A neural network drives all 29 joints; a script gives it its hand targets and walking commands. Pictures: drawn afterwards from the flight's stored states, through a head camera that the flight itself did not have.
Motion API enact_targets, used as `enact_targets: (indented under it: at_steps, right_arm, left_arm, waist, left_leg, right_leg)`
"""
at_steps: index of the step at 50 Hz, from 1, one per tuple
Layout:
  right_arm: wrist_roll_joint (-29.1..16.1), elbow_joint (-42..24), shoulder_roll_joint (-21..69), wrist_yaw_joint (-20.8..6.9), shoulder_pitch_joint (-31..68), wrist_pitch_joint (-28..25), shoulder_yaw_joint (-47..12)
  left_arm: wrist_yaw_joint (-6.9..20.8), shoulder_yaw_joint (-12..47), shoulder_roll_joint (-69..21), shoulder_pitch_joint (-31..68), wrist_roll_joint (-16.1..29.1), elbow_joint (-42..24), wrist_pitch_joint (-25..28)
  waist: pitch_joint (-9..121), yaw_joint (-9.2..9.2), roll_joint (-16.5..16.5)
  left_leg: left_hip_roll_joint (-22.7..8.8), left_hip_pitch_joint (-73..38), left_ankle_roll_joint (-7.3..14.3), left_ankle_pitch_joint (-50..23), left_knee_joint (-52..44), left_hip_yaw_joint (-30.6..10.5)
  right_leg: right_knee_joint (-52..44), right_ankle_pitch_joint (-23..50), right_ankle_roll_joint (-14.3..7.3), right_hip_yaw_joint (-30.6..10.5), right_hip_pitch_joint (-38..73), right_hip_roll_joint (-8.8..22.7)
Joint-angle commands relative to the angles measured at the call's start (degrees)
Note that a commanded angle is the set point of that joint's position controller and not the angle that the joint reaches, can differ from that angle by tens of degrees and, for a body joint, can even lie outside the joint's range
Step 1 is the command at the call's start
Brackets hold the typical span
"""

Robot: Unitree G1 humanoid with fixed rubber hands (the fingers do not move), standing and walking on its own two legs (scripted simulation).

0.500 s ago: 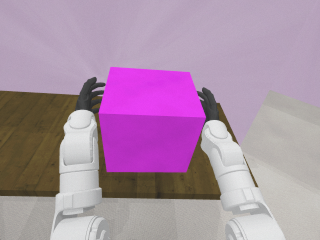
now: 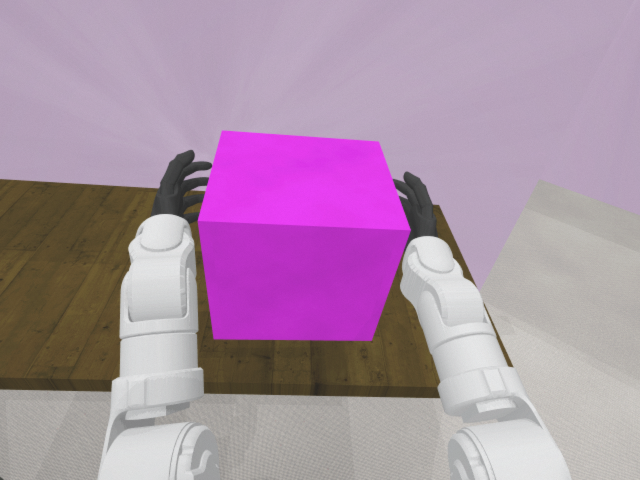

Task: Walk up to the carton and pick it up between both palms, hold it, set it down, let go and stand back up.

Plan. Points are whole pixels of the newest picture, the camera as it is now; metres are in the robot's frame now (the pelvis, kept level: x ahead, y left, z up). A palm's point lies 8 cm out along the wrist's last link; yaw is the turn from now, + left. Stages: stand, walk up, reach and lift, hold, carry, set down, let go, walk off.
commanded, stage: hold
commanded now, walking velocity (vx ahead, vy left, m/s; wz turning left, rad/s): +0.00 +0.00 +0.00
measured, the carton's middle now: (298, 237) +0.39 +0.01 +0.16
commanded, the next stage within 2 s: none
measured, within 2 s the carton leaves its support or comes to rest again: neither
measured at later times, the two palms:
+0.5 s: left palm (172, 221) +0.37 +0.15 +0.20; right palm (417, 240) +0.36 -0.14 +0.18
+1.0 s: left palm (172, 219) +0.37 +0.15 +0.21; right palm (418, 238) +0.36 -0.14 +0.18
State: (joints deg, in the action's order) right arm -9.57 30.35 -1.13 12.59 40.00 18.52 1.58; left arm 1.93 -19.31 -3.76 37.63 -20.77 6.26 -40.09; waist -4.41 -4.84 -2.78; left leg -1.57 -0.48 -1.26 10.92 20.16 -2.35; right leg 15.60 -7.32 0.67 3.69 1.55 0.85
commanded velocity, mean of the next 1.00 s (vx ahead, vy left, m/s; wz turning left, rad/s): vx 0.00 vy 0.00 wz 0.00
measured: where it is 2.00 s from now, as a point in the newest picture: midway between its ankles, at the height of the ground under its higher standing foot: outside the picture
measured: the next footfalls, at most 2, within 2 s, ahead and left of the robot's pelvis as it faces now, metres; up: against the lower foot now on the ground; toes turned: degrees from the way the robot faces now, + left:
none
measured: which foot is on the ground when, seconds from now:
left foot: down 0.00-1.00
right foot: down 0.00-1.00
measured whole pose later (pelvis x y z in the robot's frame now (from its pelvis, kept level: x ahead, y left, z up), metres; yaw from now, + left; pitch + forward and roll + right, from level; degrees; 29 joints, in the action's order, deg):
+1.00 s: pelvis +0.00 +0.00 +0.00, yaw +0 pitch -10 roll -1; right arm -9.4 29.3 -1.2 12.8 39.3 18.5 1.3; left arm 2.1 -19.1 -4.0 37.4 -21.0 5.6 -40.2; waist -5.0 -4.7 -2.7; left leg -1.5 -1.1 -1.1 10.9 20.1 -2.0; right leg 15.7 -7.4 0.8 3.2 2.1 0.9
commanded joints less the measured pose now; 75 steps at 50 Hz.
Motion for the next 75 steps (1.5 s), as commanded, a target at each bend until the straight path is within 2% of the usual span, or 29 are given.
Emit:
enact_targets:
  at_steps: [1, 4, 6, 11, 17, 19, 20, 25, 29, 30, 33, 37, 40, 41, 43, 46, 50, 52, 56, 58, 60, 63, 64, 68, 69, 71, 73, 74, 75]
  right_arm:
    - [-4.99, -20.37, 32.5, -5.62, 43.95, -4.33, -21.58]
    - [-4.77, -19.24, 32.1, -5.69, 43.08, -4.24, -21.65]
    - [-4.9, -20.9, 32.92, -5.72, 43.74, -4.52, -22.28]
    - [-5.34, -22.52, 32.63, -5.49, 43.61, -4.55, -22.61]
    - [-4.78, -20.97, 31.94, -5.53, 42.16, -4.1, -21.72]
    - [-4.57, -20.69, 31.94, -5.56, 41.85, -4.23, -21.47]
    - [-4.57, -20.96, 31.47, -5.47, 41.86, -4.23, -21.35]
    - [-4.67, -21.91, 32.47, -5.53, 43.22, -4.11, -22.56]
    - [-4.62, -22.17, 32.48, -5.39, 43.38, -4.3, -22.59]
    - [-4.52, -22.75, 32.69, -5.3, 42.31, -4.33, -22.19]
    - [-4.51, -19.99, 32.36, -5.52, 42.59, -3.99, -22.24]
    - [-4.33, -20.19, 31.87, -5.68, 42.47, -4.25, -21.43]
    - [-4.03, -21.01, 32.75, -5.73, 44.07, -4.41, -21.53]
    - [-4.05, -20.2, 32.51, -5.72, 43.89, -4.28, -21.1]
    - [-4.21, -19.42, 31.93, -6.02, 44.37, -4.45, -20.74]
    - [-4.52, -20.93, 32.69, -5.85, 45.02, -4.83, -22.06]
    - [-3.73, -18.38, 32.51, -5.77, 42.6, -4.23, -21.07]
    - [-4.18, -18.5, 32.37, -6.08, 43.22, -4.55, -20.66]
    - [-3.39, -17.75, 31.87, -6.27, 44.08, -4.9, -19.82]
    - [-3.57, -20.04, 32.2, -6.17, 45.01, -5.43, -20.18]
    - [-3.69, -19.75, 32.13, -6.07, 44.35, -5.24, -20.8]
    - [-4.48, -21.27, 32.21, -5.83, 44.14, -5.26, -21.86]
    - [-4.26, -21.53, 32.52, -5.8, 43.15, -5.32, -21.65]
    - [-4.36, -20.38, 32.01, -5.72, 43.08, -4.71, -21.76]
    - [-4.32, -20.32, 32.04, -5.74, 42.49, -4.5, -22.13]
    - [-4.5, -20.38, 32.08, -5.74, 43.11, -4.51, -22.19]
    - [-3.85, -20.19, 32.37, -5.62, 42.61, -4.85, -21.4]
    - [-4.1, -22.19, 32.72, -5.47, 43.79, -5.03, -22.24]
    - [-3.81, -20.23, 32.32, -5.55, 42.69, -4.64, -21.8]
  left_arm:
    - [8.46, 30.74, -30.06, 32.49, 10.14, -2.81, 1.81]
    - [8.31, 30.48, -29.38, 32.66, 9.62, -3.16, 1.71]
    - [8.29, 30.57, -29.82, 33.11, 9.82, -4.23, 1.98]
    - [8.22, 31.41, -29.15, 32.77, 10.14, -5.08, 1.94]
    - [8.32, 31.63, -29.59, 31.98, 10.1, -5.13, 1.66]
    - [8.22, 32.05, -29.61, 32.33, 10.8, -5.26, 1.77]
    - [8.32, 31.25, -29.7, 31.64, 9.8, -4.08, 1.49]
    - [8.45, 31.0, -29.02, 32.23, 10.02, -4.52, 1.67]
    - [8.53, 31.18, -29.45, 32.01, 10.12, -4.78, 1.68]
    - [8.61, 31.88, -29.43, 32.42, 10.59, -5.61, 1.93]
    - [8.55, 29.91, -28.8, 32.22, 9.55, -3.56, 1.42]
    - [8.48, 31.02, -29.73, 32.41, 9.9, -3.91, 1.45]
    - [8.5, 30.72, -29.72, 34.18, 10.14, -3.93, 2.02]
    - [8.49, 30.54, -29.44, 33.72, 9.95, -2.9, 1.87]
    - [8.54, 29.48, -29.01, 32.46, 9.24, -1.27, 1.5]
    - [8.19, 30.53, -29.37, 33.78, 9.86, -3.61, 1.94]
    - [8.86, 29.18, -29.0, 33.15, 9.25, -2.47, 1.58]
    - [8.81, 29.38, -28.94, 33.7, 8.92, -3.12, 1.78]
    - [8.56, 29.47, -29.7, 33.53, 8.99, -0.94, 1.69]
    - [8.31, 30.59, -30.74, 34.17, 9.77, -2.15, 2.12]
    - [8.23, 30.68, -30.31, 33.69, 10.2, -2.43, 2.2]
    - [8.37, 31.05, -30.24, 32.54, 10.01, -2.96, 1.94]
    - [8.34, 32.01, -30.45, 33.14, 10.8, -4.27, 2.28]
    - [8.34, 30.1, -29.21, 31.55, 9.04, -3.32, 1.51]
    - [8.5, 29.68, -28.28, 31.65, 9.01, -3.2, 1.5]
    - [8.6, 29.76, -28.44, 32.25, 9.11, -3.49, 1.55]
    - [8.78, 30.71, -29.14, 33.4, 9.59, -4.09, 1.77]
    - [8.8, 30.73, -29.5, 32.46, 9.94, -3.7, 1.78]
    - [8.73, 30.15, -28.95, 32.23, 9.51, -3.04, 1.77]
  waist:
    - [24.43, -0.82, 4.38]
    - [22.72, -0.69, 5.17]
    - [24.12, 0.18, 3.94]
    - [24.52, -0.19, 4.31]
    - [23.55, -0.68, 4.59]
    - [23.71, -1.57, 4.64]
    - [23.44, -0.83, 5.55]
    - [23.6, -0.07, 3.53]
    - [24.31, -0.41, 4.05]
    - [25.08, -1.37, 3.68]
    - [23.0, -0.05, 4.47]
    - [23.61, -1.09, 4.43]
    - [24.15, -0.26, 3.42]
    - [23.04, -0.99, 4.31]
    - [22.56, -0.16, 4.67]
    - [24.67, 0.21, 4.54]
    - [22.19, -0.72, 3.01]
    - [23.04, -0.14, 5.02]
    - [22.05, -0.44, 4.84]
    - [24.46, -0.65, 5.6]
    - [24.21, -1.19, 4.33]
    - [25.0, -0.66, 4.17]
    - [26.07, -1.81, 4.49]
    - [23.42, -0.22, 4.82]
    - [23.12, 0.25, 3.47]
    - [23.05, 0.2, 3.76]
    - [22.91, -1.01, 4.48]
    - [23.76, -0.64, 3.41]
    - [23.01, -0.61, 3.48]
  left_leg:
    - [4.47, -1.49, -0.36, -16.25, -2.2, 4.3]
    - [4.32, -1.64, -0.52, -15.57, -2.36, 4.26]
    - [4.41, -1.06, -0.11, -14.76, -2.6, 4.36]
    - [4.78, -2.21, -0.2, -16.88, -1.88, 4.45]
    - [4.14, -2.35, -0.43, -16.5, -2.29, 3.98]
    - [4.28, -2.52, -0.66, -16.78, -2.2, 4.12]
    - [4.41, -2.3, -0.51, -16.33, -2.28, 4.32]
    - [4.46, -1.69, 0.02, -15.86, -2.31, 4.21]
    - [4.57, -2.04, 0.0, -15.79, -2.39, 4.35]
    - [4.72, -2.36, -0.15, -16.19, -2.08, 4.44]
    - [4.44, -1.46, 0.1, -14.19, -2.85, 4.53]
    - [4.38, -2.58, -0.31, -15.86, -2.25, 4.37]
    - [4.69, -1.64, 0.18, -13.44, -2.83, 4.5]
    - [4.54, -1.42, -0.02, -13.2, -2.78, 4.57]
    - [4.32, -1.38, 0.13, -13.55, -2.8, 4.51]
    - [4.5, -2.02, 0.06, -15.54, -2.18, 4.56]
    - [4.33, -1.48, 0.33, -13.15, -3.27, 4.89]
    - [4.31, -1.65, 0.04, -14.09, -2.84, 4.88]
    - [4.14, -1.32, 0.1, -12.14, -3.33, 4.56]
    - [4.42, -1.83, -0.04, -13.27, -2.78, 4.4]
    - [4.29, -2.67, -0.02, -14.78, -2.18, 4.27]
    - [4.37, -3.05, -0.3, -16.97, -1.72, 4.19]
    - [4.4, -3.82, -0.44, -17.77, -1.42, 4.17]
    - [4.43, -2.61, -0.18, -16.44, -1.99, 4.6]
    - [4.75, -1.73, 0.25, -14.96, -2.56, 4.64]
    - [4.57, -2.13, 0.07, -15.19, -2.46, 4.55]
    - [4.72, -2.47, -0.1, -14.6, -2.52, 4.97]
    - [4.56, -2.43, 0.29, -15.07, -2.32, 4.72]
    - [4.59, -2.53, 0.31, -14.88, -2.58, 4.54]
  right_leg:
    - [-0.78, 9.35, 1.69, 1.78, 9.1, -4.68]
    - [-0.92, 7.6, 1.43, 1.83, 8.3, -4.88]
    - [-0.79, 7.56, 1.58, 1.78, 8.99, -4.78]
    - [-0.58, 10.41, 1.79, 1.58, 9.69, -4.73]
    - [-0.79, 8.17, 1.55, 1.98, 8.24, -5.05]
    - [-0.73, 8.68, 1.4, 1.98, 8.23, -4.86]
    - [-0.9, 8.43, 1.38, 1.68, 8.43, -4.8]
    - [-0.68, 9.2, 1.72, 1.7, 8.9, -4.76]
    - [-0.6, 9.7, 1.69, 1.82, 9.1, -4.64]
    - [-0.52, 11.06, 2.05, 1.62, 9.22, -4.62]
    - [-1.0, 7.85, 1.51, 1.51, 8.69, -4.37]
    - [-0.83, 8.54, 1.54, 1.93, 8.25, -4.83]
    - [-0.74, 6.85, 1.7, 1.71, 8.39, -4.69]
    - [-1.01, 6.9, 1.54, 1.73, 8.27, -4.43]
    - [-1.21, 6.1, 1.31, 1.74, 7.99, -4.58]
    - [-0.55, 8.22, 1.53, 1.87, 8.53, -4.63]
    - [-1.06, 6.75, 1.59, 1.82, 8.02, -4.52]
    - [-0.91, 7.0, 1.47, 1.77, 8.4, -4.48]
    - [-1.19, 3.97, 1.16, 2.03, 7.1, -4.61]
    - [-0.93, 5.43, 1.15, 1.93, 7.73, -4.59]
    - [-0.84, 7.13, 1.33, 1.96, 7.76, -4.67]
    - [-0.53, 8.92, 1.59, 1.87, 8.47, -4.96]
    - [-0.31, 9.86, 1.56, 2.04, 8.56, -4.91]
    - [-0.73, 9.28, 1.52, 1.84, 8.32, -4.54]
    - [-0.77, 9.04, 1.9, 1.63, 9.34, -4.48]
    - [-0.73, 8.56, 1.74, 1.7, 8.9, -4.57]
    - [-0.68, 8.14, 1.77, 2.0, 8.19, -4.53]
    - [-0.64, 9.23, 1.77, 1.84, 8.72, -4.57]
    - [-1.01, 9.02, 1.87, 1.89, 8.06, -4.47]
